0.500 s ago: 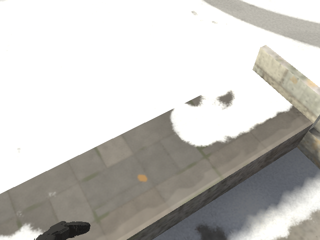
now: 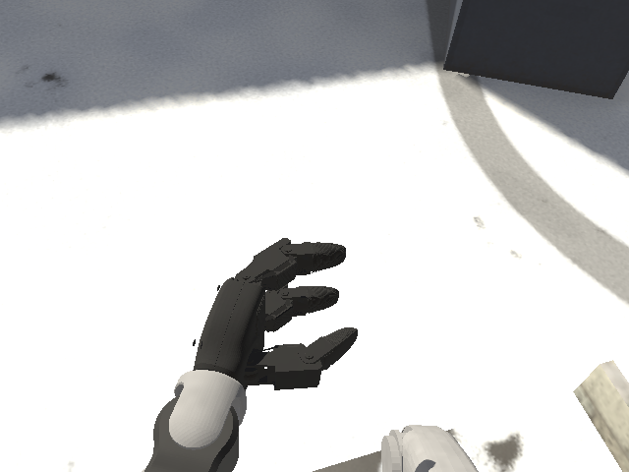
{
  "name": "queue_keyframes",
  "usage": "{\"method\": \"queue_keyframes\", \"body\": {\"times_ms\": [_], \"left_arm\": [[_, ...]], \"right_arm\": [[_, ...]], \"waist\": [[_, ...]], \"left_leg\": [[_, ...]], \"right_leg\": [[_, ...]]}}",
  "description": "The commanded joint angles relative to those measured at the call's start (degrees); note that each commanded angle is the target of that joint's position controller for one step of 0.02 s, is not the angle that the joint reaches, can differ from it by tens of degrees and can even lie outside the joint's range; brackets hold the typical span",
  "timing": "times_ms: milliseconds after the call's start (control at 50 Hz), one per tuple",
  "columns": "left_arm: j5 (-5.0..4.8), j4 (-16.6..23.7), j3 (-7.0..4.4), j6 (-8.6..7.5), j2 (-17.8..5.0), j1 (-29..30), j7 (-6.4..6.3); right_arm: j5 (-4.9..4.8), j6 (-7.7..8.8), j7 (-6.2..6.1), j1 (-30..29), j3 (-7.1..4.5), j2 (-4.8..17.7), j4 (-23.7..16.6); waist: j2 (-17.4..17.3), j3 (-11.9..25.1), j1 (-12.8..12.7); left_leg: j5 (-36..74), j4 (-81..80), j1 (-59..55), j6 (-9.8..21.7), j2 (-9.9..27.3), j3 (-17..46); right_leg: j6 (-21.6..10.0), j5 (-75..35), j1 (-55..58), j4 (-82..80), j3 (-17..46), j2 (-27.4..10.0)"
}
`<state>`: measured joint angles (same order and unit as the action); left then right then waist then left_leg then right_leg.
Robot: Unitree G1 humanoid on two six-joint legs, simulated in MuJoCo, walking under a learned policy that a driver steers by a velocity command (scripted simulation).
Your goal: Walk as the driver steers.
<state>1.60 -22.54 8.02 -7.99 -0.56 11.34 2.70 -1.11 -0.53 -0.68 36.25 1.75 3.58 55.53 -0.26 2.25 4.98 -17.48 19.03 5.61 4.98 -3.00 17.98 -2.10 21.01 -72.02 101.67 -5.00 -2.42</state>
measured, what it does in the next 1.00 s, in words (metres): climbs, turning left: right foot 0.17 m higher, then left foot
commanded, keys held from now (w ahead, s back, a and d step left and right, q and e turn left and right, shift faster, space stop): w+q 0.96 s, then w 0.04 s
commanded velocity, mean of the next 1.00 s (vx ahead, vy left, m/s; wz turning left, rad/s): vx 0.50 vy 0.00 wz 0.58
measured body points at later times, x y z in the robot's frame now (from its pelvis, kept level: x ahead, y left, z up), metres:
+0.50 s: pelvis +0.27 -0.01 +0.15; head +0.27 +0.00 +0.60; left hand +0.19 +0.22 +0.01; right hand +0.55 -0.12 +0.09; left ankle +0.38 +0.17 -0.50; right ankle +0.21 -0.14 -0.58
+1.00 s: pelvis +0.54 +0.13 +0.16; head +0.55 +0.16 +0.61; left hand +0.62 +0.45 +0.09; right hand +0.73 -0.07 +0.05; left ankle +0.41 +0.18 -0.58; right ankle +0.78 +0.09 -0.54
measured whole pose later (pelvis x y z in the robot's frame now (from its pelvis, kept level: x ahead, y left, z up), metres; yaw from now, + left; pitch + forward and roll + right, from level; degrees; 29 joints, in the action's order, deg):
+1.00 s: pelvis +0.54 +0.13 +0.16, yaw +35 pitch +4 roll +0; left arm 0.2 -38.7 -1.6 -6.5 -13.9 -0.1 1.4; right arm -1.1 2.8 -0.4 21.8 -3.6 13.8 40.0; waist 2.7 1.1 5.2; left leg -18.4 22.9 7.7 3.0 -4.5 7.1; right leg 2.5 0.0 -38.6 36.1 4.1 -4.1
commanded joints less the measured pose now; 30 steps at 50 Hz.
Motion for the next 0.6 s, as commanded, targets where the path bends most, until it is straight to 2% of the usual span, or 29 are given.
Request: {"method": "queue_keyframes", "body": {"times_ms": [20, 40, 60, 80, 100, 120, 140, 160, 180, 200, 220, 240, 260, 280, 300, 320, 340, 360, 400, 460, 520, 540, 560, 580, 600], "left_arm": [[0.24, 9.4, -1.2, -0.25, -2.68, 12.86, -1.43], [-0.34, 7.41, -4.65, -0.37, -6.9, 4.22, -2.35], [-1.62, 4.22, -8.26, 0.15, -14.08, -8.43, -2.99], [-2.79, 0.05, -11.24, 0.5, -21.09, -23.09, -3.14], [-0.31, -5.09, -12.95, 0.86, -27.5, -35.5, -2.67], [-0.37, -8.12, -12.89, 2.35, -27.25, -33.79, -3.62], [-2.55, -9.0, -11.48, 3.37, -20.23, -28.79, -4.87], [-2.68, -13.66, -9.03, 3.66, -12.47, -24.63, -4.65], [-1.57, -17.99, -6.91, 3.31, -4.76, -21.85, -3.94], [-0.2, -20.7, -6.6, 2.82, -2.11, -20.09, -3.54], [0.77, -22.95, -6.29, 2.31, -0.22, -19.27, -2.54], [0.36, -25.09, -6.84, 1.83, -1.35, -20.54, -1.34], [0.46, -26.82, -7.19, 1.49, -2.3, -21.54, -0.6], [0.17, -27.26, -7.76, 1.48, -5.26, -21.16, -0.66], [0.31, -28.09, -8.13, 1.38, -7.45, -21.4, -1.13], [0.69, -28.11, -8.29, 1.08, -9.71, -22.2, -1.82], [0.83, -28.31, -8.6, 0.59, -12.35, -23.61, -2.6], [0.36, -28.27, -9.31, 0.38, -15.75, -24.1, -3.33], [-0.48, -27.86, -10.36, 0.15, -19.39, -27.68, -4.43], [-1.22, -27.5, -11.63, 1.03, -21.5, -33.08, -4.61], [-1.72, -26.42, -12.39, 2.49, -21.89, -33.32, -4.6], [-2.04, -26.12, -12.59, 3.01, -22.3, -33.34, -4.48], [-2.21, -26.25, -12.93, 3.26, -22.85, -33.48, -4.28], [-2.61, -26.5, -13.24, 3.59, -23.99, -33.15, -4.17], [-2.89, -26.41, -13.57, 4.02, -25.29, -31.97, -4.25]], "right_arm": [[-0.33, 0.84, -2.37, 1.29, -3.06, 10.71, -3.79], [0.74, 2.53, -1.83, 0.61, -3.55, 13.87, -3.88], [0.59, 3.03, -1.87, -3.67, -5.05, 19.27, -4.55], [0.89, 3.79, -1.91, -11.37, -6.24, 21.49, -6.36], [1.11, 5.48, -0.83, -11.37, -5.7, 15.54, -8.58], [2.55, 6.48, 1.6, -7.74, -4.36, 6.85, -8.75], [3.35, 6.59, 3.69, -10.59, -4.76, 7.2, -9.57], [2.52, 5.67, 4.18, -18.48, -3.49, 4.71, -15.15], [2.43, 4.43, 4.47, -21.52, -2.27, 3.8, -18.76], [1.83, 3.2, 4.25, -20.77, -2.6, 6.31, -18.99], [0.47, 2.57, 4.29, -16.85, -1.91, 5.21, -18.11], [-0.63, 2.49, 4.01, -14.93, -1.01, 2.97, -17.95], [-1.4, 2.34, 3.6, -15.07, -0.68, 2.44, -17.64], [-1.46, 2.21, 3.0, -17.86, -0.4, 3.2, -19.06], [-0.13, 2.05, 2.52, -22.07, -0.37, 4.72, -20.69], [1.19, 2.24, 2.42, -24.55, -1.0, 7.01, -21.6], [1.55, 2.33, 2.53, -24.56, -1.47, 8.55, -21.82], [0.79, 2.1, 2.8, -25.42, -1.79, 9.48, -22.26], [-0.31, 1.87, 3.32, -29.1, -2.1, 10.23, -22.91], [-1.33, 1.81, 4.43, -36.84, -2.37, 10.1, -24.73], [-1.53, 1.12, 4.64, -41.22, -3.03, 10.51, -26.19], [-1.44, 1.08, 4.78, -41.4, -3.17, 10.59, -26.09], [-1.07, 0.9, 4.86, -40.84, -3.67, 11.26, -25.68], [-0.61, 0.89, 4.8, -38.49, -4.37, 12.21, -25.32], [-0.36, 1.07, 4.76, -33.12, -5.39, 13.4, -24.16]], "waist": [[-4.2, 2.88, -2.91], [-12.4, 11.85, -7.49], [-18.38, 17.83, -14.5], [-17.12, 22.13, -21.61], [7.57, 32.1, -20.33], [32.08, 33.09, -15.42], [21.26, 21.12, -13.15], [14.79, 6.23, -8.67], [4.93, -1.34, -4.07], [-0.55, -3.62, -1.21], [-2.2, -3.86, 1.46], [-1.84, -4.32, 2.66], [-1.7, -5.01, 2.78], [-0.23, -6.36, 2.61], [0.53, -7.29, 1.78], [1.6, -5.29, 0.82], [2.59, -3.29, 0.41], [3.86, -1.96, -0.27], [1.88, -0.34, -3.29], [2.05, -2.67, -8.28], [3.15, -7.03, -10.48], [3.38, -7.71, -10.53], [4.82, -7.86, -10.35], [6.57, -6.68, -8.81], [7.82, -4.12, -5.43]], "left_leg": [[32.22, -18.28, 23.69, 9.53, 8.09, 6.08], [64.61, -11.97, 18.38, 9.35, 9.98, 6.69], [89.59, -0.22, 4.55, 7.34, 10.32, 4.11], [96.37, 17.17, 4.05, 5.64, 9.69, 3.72], [72.83, 38.36, 16.23, 5.92, 3.63, 1.6], [9.4, 67.11, 33.02, 2.41, -8.14, 2.29], [8.05, 89.3, 41.86, 1.62, -6.19, 2.71], [7.41, 99.48, 47.58, 2.03, -3.69, -4.63], [6.03, 102.87, 49.3, 3.57, -1.01, -7.5], [6.26, 100.34, 47.37, 4.69, 1.46, -7.9], [8.65, 99.73, 45.61, 5.32, 2.45, -6.54], [9.33, 94.03, 46.59, 5.72, 4.02, -6.81], [10.05, 89.68, 47.52, 5.8, 4.35, -6.58], [12.59, 78.7, 45.95, 4.29, 5.12, -7.87], [16.8, 71.63, 43.66, 2.81, 4.9, -10.38], [20.42, 67.34, 42.01, 1.24, 5.11, -12.38], [22.6, 63.57, 41.94, -0.35, 6.04, -13.19], [23.36, 58.33, 41.19, -1.16, 7.2, -14.34], [22.24, 49.07, 41.54, -1.34, 9.25, -16.35], [16.79, 37.37, 45.8, -0.97, 11.13, -17.26], [11.41, 26.79, 43.79, -1.15, 10.37, -20.67], [9.2, 23.31, 40.5, -0.78, 9.33, -22.41], [6.55, 20.91, 35.56, -0.23, 7.32, -24.94], [3.91, 19.58, 30.46, 0.77, 4.81, -26.92], [3.41, 16.47, 23.13, 2.13, 1.91, -28.35]], "right_leg": [[1.0, 1.45, 39.8, -28.16, -11.35, 2.84], [-0.04, -0.82, 53.05, -26.02, -9.71, 6.2], [-2.02, 4.41, 54.59, -32.3, -2.57, 5.63], [-6.29, 12.51, 63.04, -40.66, 12.99, 0.72], [-11.62, 24.14, 80.84, -60.34, 39.45, -10.62], [-18.17, 32.87, 84.61, -87.68, 76.88, -22.27], [-16.98, 35.81, 73.0, -91.4, 80.31, -23.17], [-14.61, 33.68, 58.57, -88.7, 63.64, -21.25], [-11.6, 27.59, 48.08, -82.82, 47.58, -19.51], [-7.41, 17.58, 43.46, -78.53, 33.32, -16.76], [-4.34, 7.43, 40.84, -76.91, 23.62, -14.26], [-2.47, 0.05, 41.89, -76.82, 14.81, -12.33], [-1.76, -4.51, 42.39, -78.09, 8.56, -11.3], [-2.07, -6.47, 39.8, -81.85, 3.06, -10.1], [-2.65, -8.51, 37.67, -85.14, -1.16, -8.56], [-3.67, -13.14, 40.2, -88.03, -2.85, -7.97], [-4.56, -16.17, 44.25, -89.41, -3.85, -8.28], [-4.72, -17.84, 48.06, -90.41, -4.28, -8.92], [-4.77, -17.92, 57.41, -91.09, -4.55, -10.68], [-5.95, -15.8, 70.87, -92.23, -2.89, -16.38], [-5.92, -15.03, 75.78, -92.54, -5.11, -17.51], [-5.55, -16.58, 75.9, -91.55, -6.46, -17.18], [-5.56, -24.45, 75.49, -89.41, -7.92, -16.52], [-5.28, -38.07, 75.92, -84.94, -8.96, -16.21], [-4.34, -51.54, 76.01, -77.54, -10.54, -15.42]]}}
Velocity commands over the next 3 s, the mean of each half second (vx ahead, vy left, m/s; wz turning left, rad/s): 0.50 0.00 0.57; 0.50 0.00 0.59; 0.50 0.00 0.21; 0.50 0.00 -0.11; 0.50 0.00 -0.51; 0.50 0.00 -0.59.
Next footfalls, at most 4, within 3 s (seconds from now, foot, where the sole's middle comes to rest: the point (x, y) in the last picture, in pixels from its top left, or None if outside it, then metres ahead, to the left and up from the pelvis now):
0.08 right None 0.25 -0.14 -0.62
0.64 left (177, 470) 0.44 0.20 -0.62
1.10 right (207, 288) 0.83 0.16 -0.62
1.58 left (46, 287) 0.84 0.49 -0.62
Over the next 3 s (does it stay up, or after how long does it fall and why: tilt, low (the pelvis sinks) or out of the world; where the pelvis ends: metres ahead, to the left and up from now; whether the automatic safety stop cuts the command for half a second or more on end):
stays up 1.47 0.63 0.16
